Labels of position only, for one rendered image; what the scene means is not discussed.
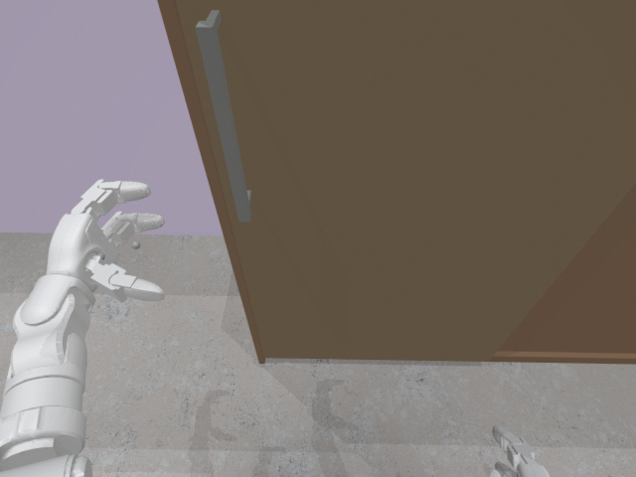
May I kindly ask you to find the robot left hand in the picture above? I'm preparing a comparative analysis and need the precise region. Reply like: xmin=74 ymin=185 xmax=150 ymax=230
xmin=46 ymin=179 xmax=165 ymax=302

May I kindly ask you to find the robot right hand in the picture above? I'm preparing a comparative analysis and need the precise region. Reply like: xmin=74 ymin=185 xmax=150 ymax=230
xmin=489 ymin=425 xmax=551 ymax=477

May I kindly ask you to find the wardrobe door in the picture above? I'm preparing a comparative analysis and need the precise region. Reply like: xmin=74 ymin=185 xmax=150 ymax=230
xmin=498 ymin=184 xmax=636 ymax=353
xmin=176 ymin=0 xmax=636 ymax=362

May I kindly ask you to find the left robot upper arm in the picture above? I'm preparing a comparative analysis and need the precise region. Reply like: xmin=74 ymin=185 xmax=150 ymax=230
xmin=0 ymin=453 xmax=93 ymax=477

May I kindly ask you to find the handle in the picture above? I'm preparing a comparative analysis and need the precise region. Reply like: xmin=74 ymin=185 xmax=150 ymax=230
xmin=196 ymin=10 xmax=252 ymax=223

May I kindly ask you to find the robot left forearm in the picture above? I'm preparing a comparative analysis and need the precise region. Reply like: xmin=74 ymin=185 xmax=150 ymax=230
xmin=0 ymin=274 xmax=95 ymax=472

